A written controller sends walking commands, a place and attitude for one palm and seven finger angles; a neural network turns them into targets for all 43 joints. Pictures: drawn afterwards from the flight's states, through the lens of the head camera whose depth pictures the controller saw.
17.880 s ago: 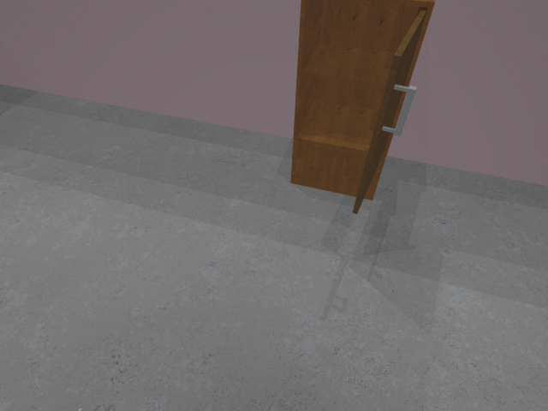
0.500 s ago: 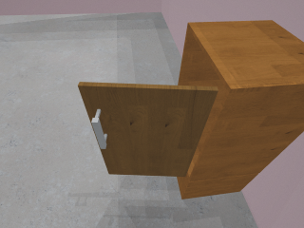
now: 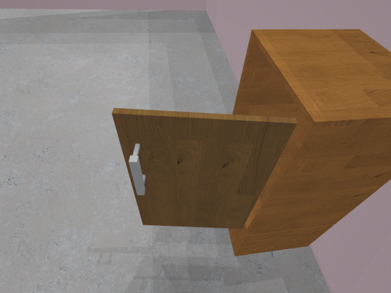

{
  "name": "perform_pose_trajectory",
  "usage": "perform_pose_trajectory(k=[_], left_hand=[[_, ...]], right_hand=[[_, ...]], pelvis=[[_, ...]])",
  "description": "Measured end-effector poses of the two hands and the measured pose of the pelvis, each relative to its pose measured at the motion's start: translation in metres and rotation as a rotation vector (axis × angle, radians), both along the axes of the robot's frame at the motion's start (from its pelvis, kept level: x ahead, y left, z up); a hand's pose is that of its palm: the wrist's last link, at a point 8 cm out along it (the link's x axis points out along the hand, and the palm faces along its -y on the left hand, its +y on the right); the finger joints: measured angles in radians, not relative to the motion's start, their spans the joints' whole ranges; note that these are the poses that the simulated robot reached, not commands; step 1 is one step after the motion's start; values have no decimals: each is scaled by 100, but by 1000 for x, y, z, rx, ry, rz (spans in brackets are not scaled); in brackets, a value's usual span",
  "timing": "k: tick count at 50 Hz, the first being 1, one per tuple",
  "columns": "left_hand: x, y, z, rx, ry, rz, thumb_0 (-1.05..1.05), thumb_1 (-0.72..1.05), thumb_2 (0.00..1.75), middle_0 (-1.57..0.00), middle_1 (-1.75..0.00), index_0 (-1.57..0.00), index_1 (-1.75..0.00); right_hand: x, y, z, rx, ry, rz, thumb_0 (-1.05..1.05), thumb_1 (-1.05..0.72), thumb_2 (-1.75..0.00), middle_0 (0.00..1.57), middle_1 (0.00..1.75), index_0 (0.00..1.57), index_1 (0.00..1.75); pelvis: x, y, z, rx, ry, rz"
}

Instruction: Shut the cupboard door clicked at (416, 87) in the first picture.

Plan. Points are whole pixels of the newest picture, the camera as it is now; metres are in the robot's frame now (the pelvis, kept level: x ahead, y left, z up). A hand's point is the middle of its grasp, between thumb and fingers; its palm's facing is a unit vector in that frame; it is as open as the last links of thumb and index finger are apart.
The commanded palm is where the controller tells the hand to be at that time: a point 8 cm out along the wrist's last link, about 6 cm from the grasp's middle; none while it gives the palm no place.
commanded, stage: come to a stop and stand still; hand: left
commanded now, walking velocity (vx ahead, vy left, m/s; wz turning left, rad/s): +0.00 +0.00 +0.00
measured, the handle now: (139, 170) +0.40 +0.18 -0.04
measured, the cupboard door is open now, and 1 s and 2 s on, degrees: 81 81 81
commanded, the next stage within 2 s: look again from close up in 0.28 s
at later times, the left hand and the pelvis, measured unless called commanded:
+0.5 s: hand out of the picture -0.01 +0.18 -0.18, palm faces +0.02 -0.98 -0.19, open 7.4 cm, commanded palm none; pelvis +0.00 +0.02 -0.01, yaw +1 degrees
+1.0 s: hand out of the picture +0.02 +0.17 -0.17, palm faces +0.07 -0.98 -0.19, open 7.4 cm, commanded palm +0.09 +0.22 -0.08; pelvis -0.01 +0.00 -0.01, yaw +0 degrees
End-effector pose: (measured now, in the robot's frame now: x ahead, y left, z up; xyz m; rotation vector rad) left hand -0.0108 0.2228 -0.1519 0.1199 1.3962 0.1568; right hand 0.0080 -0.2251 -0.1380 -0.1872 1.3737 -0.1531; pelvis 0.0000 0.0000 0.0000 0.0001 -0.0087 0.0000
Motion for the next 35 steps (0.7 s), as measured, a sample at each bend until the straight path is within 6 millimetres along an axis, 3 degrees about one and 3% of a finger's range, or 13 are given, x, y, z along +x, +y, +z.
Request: perform_pose_trajectory(k=[10,20,28,35], left_hand=[[6,9,1,0,-4,-8,0,91,90,-20,-30,-20,-30],[-2,5,-1,-13,24,-16,0,91,90,-20,-30,-20,-30],[-3,15,3,40,-15,-11,0,91,90,-20,-30,-20,-30],[2,18,8,62,-38,-29,0,91,90,-20,-30,-20,-30]], right_hand=[[-2,11,0,4,1,-7,1,-93,-90,20,30,20,29],[-7,15,0,8,14,-16,1,-92,-90,20,30,20,29],[2,14,-16,28,-50,10,1,-92,-90,20,30,20,29],[9,8,-17,39,-90,3,1,-93,-90,20,30,20,29]], pelvis=[[2,10,1,3,-1,-5],[3,14,0,-1,5,-6],[-2,17,-9,-14,-5,12],[-5,12,-9,0,-15,-3]])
